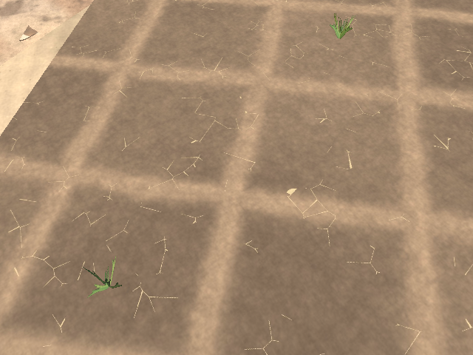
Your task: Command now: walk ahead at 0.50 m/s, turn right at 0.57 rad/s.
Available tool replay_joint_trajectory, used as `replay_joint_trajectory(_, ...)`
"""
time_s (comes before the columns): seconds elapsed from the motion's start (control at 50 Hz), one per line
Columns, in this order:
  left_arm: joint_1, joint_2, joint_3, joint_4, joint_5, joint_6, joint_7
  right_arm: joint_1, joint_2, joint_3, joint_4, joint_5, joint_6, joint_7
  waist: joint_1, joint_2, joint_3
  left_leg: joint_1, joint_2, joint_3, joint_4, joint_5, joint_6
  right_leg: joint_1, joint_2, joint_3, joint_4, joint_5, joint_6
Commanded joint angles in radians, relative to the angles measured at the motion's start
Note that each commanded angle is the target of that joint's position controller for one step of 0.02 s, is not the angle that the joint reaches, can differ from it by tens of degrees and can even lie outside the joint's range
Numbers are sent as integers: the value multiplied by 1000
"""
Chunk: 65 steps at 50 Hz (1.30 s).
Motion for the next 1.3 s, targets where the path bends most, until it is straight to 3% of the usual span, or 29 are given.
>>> replay_joint_trajectory(0.02, -12, 126, 27, -82, 3, -25, 18, 21, -109, -31, -60, -20, 1, -3, -32, -39, -112, -161, 51, -38, -101, 77, -26, 178, -266, 356, -260, 221, -192)
replay_joint_trajectory(0.14, 73, 162, 37, -63, -6, -14, 49, -175, -51, -8, -125, -20, 9, 2, 34, -82, -58, -129, -23, -12, -518, 413, -76, 89, -177, 247, -257, 171, -123)
replay_joint_trajectory(0.22, 131, 158, 38, -39, -12, -5, 51, -255, -69, -8, -164, -4, -5, 19, 67, -101, -49, -82, -57, -28, -652, 464, -59, 132, -205, 315, -204, 96, -101)
replay_joint_trajectory(0.28, 132, 156, 39, -38, -9, 8, 61, -232, -107, -21, -166, -7, -20, 28, 43, -128, -52, -54, -70, -44, -710, 360, -26, 223, -230, 394, -97, 160, -80)
replay_joint_trajectory(0.32, 92, 141, 35, -58, -7, 20, 65, -103, -138, -38, -136, -24, -33, 21, -29, -149, -117, 122, -85, -9, -777, 388, 18, 231, -170, 384, 66, 350, -27)
replay_joint_trajectory(0.34, 72, 99, 20, -87, 2, 19, 63, 15, -184, -50, -126, -47, -39, 16, -83, -106, -247, 366, 34, -91, -725, 556, 78, 139, -113, 338, 278, 296, 18)
replay_joint_trajectory(0.36, 211, 38, 3, -98, 0, 17, 66, 119, -253, -65, -116, -64, -25, 10, -52, 142, -417, 752, 302, -409, -674, 791, 236, -176, 24, 215, 628, -201, 101)
replay_joint_trajectory(0.38, 285, 97, 4, -104, -7, 14, 62, 144, -209, -57, -105, -29, -6, 17, -35, 304, -512, 825, 414, -658, -723, 710, 314, -323, 12, 205, 831, -526, 128)
replay_joint_trajectory(0.4, 226, 176, 26, -93, -17, 25, 62, 87, -129, -34, -133, -20, 9, 13, -52, 179, -388, 713, 367, -536, -746, 629, 277, -379, -48, 216, 909, -464, 149)
replay_joint_trajectory(0.42, 130, 197, 33, -112, -15, 38, 65, 32, -91, -21, -146, -24, 26, 6, -57, 99, -280, 580, 315, -373, -757, 638, 236, -387, -82, 160, 902, -400, 162)
replay_joint_trajectory(0.44, 85, 191, 37, -125, -7, 51, 68, -12, -75, -13, -143, -29, 36, 4, -39, 60, -197, 446, 263, -270, -779, 676, 220, -367, -111, 136, 855, -362, 171)
replay_joint_trajectory(0.48, 104, 137, 33, -133, -12, 79, 69, -54, -84, -14, -128, -36, 44, 2, 8, 103, -131, 264, 199, -140, -844, 645, 200, -264, -150, 97, 741, -316, 168)
replay_joint_trajectory(0.52, 88, 88, 20, -156, -12, 90, 69, -68, -115, -27, -116, -36, 44, -1, 9, 133, -124, 233, 203, -78, -892, 690, 228, -243, -155, 62, 640, -275, 176)
replay_joint_trajectory(0.6, 36, 60, 1, -176, 10, 84, 58, -78, -140, -33, -91, -19, 59, -5, 3, 90, -201, 240, 207, -11, -899, 723, 247, -111, -154, 58, 410, -127, 158)
replay_joint_trajectory(0.68, -5, 54, -7, -159, 23, 81, 47, -72, -115, -11, -45, 3, 65, 23, 4, 84, -185, 217, 158, 0, -867, 532, 205, 62, -122, 30, 127, -12, 135)
replay_joint_trajectory(0.72, -2, 82, 2, -151, 30, 73, 47, -62, -97, 5, -26, 15, 65, 33, 23, 78, -159, 156, 116, -17, -813, 371, 137, 218, -105, 17, -85, 117, 101)
replay_joint_trajectory(0.74, -7, 135, 12, -165, 35, 71, 56, -17, -70, 18, -16, -3, 61, 39, 9, 28, -177, 108, 73, -10, -770, 241, 67, 320, -201, 112, -107, 284, 73)
replay_joint_trajectory(0.76, -28, 203, 21, -191, 47, 78, 70, 52, -46, 28, -14, -36, 55, 49, -45, -118, -213, 28, -7, 37, -678, -31, 2, 402, -371, 238, -49, 506, 4)
replay_joint_trajectory(0.78, -79, 168, 13, -180, 45, 84, 71, 80, -33, 33, -12, -16, 64, 40, -62, -218, -236, 76, -21, 63, -656, -60, -25, 280, -398, 247, -77, 284, -70)
replay_joint_trajectory(0.8, -121, 145, 12, -187, 39, 81, 63, 32, -84, 24, -16, -7, 75, 30, -44, -191, -175, 98, -29, 71, -640, 7, -34, 205, -333, 209, -99, 126, -49)
replay_joint_trajectory(0.84, -114, 160, 20, -177, 36, 74, 64, 0, -122, 9, -25, -6, 97, 13, -25, -197, -123, 51, -42, 78, -592, 98, -31, 186, -303, 172, -98, 90, -11)
replay_joint_trajectory(1.0, -117, 141, 37, -163, 13, 71, 100, 44, -115, -20, -52, -6, 135, 20, -30, -101, -136, 84, -30, 57, -513, 258, 31, 117, -343, 59, 21, 195, 2)
replay_joint_trajectory(1.04, -111, 113, 36, -167, 22, 69, 99, 45, -174, -41, -66, -8, 139, 10, -15, 82, -136, 133, 46, -115, -649, 470, 107, 33, -219, -84, 192, 49, 97)
replay_joint_trajectory(1.06, -176, 85, 27, -188, 25, 67, 99, 66, -219, -53, -74, -17, 139, 5, -53, 194, -115, 206, 128, -310, -748, 516, 204, -107, -109, -112, 320, -73, 152)
replay_joint_trajectory(1.08, -248, 68, 20, -214, 22, 65, 100, 128, -236, -56, -67, -33, 131, 5, -109, 259, -123, 315, 226, -468, -834, 580, 305, -272, -53, -37, 500, -439, 165)
replay_joint_trajectory(1.1, -241, 69, 22, -212, 16, 61, 95, 137, -239, -52, -73, -40, 110, 6, -109, 203, -158, 369, 265, -493, -834, 624, 339, -328, -66, 68, 657, -523, 157)
replay_joint_trajectory(1.14, -159, 100, 32, -175, 13, 57, 93, 29, -217, -50, -103, -7, 97, -3, -40, 98, -163, 372, 207, -375, -778, 646, 267, -339, -104, 105, 660, -404, 152)
replay_joint_trajectory(1.24, -130, 59, 15, -150, 5, 31, 75, -16, -200, -54, -124, 8, 148, -32, -35, 124, -195, 310, 112, -304, -761, 583, 195, -137, -65, 63, 328, -235, 180)
replay_joint_trajectory(1.3, -89, 79, 19, -137, -2, 26, 57, -36, -202, -59, -139, 14, 160, -28, -32, 168, -188, 264, 103, -364, -766, 488, 189, -23, -39, 53, 149, -174, 177)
